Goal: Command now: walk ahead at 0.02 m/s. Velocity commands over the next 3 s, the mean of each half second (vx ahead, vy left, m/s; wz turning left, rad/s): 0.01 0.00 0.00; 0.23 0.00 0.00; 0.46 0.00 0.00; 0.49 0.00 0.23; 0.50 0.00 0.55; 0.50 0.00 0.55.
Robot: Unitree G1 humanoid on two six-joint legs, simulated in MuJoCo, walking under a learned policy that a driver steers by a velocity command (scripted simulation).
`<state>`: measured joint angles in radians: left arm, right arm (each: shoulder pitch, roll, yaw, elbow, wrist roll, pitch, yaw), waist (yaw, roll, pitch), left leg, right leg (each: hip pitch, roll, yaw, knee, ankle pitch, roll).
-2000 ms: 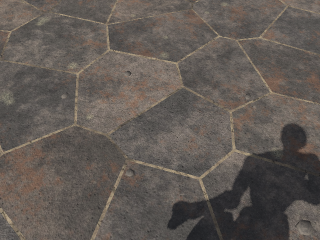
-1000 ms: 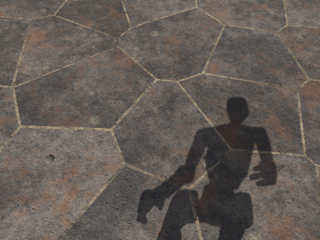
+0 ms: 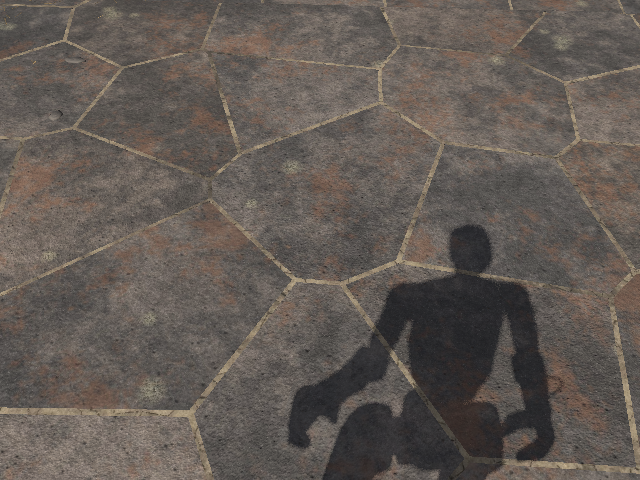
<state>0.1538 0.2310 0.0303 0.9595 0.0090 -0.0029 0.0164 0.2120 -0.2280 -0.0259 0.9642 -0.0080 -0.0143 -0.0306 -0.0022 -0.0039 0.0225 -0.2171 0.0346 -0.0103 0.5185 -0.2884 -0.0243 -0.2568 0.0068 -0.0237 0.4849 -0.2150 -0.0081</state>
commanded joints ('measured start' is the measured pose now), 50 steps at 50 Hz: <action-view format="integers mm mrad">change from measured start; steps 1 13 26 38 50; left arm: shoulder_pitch -21 -25 -22 68 411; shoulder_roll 99 114 104 95 138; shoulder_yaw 21 23 19 30 42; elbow -21 67 123 134 185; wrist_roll -5 -9 -8 -35 -40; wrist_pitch -7 12 14 -47 -109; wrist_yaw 4 19 23 8 -11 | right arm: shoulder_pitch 18 4 23 98 -190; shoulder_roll -126 -111 -98 -82 -35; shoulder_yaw -24 -20 -14 -21 -2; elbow -20 34 81 78 -107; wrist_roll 3 4 2 29 52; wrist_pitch -6 7 10 -45 -136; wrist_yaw -5 -5 -12 -5 63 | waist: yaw -6 1 4 10 113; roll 21 8 10 0 -153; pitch -57 -36 -3 103 55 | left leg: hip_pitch -3 18 2 -147 -746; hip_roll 32 13 2 25 35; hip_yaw -29 -7 5 -65 -40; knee -86 -104 -130 -74 456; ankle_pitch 232 253 156 -386 -438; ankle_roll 30 31 25 122 100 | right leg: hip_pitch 81 111 94 -51 461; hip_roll -40 -45 -42 -74 -411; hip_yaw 39 39 36 126 590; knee -43 -46 -70 -46 -88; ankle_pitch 204 229 143 -464 176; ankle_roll -26 -19 -14 -105 -264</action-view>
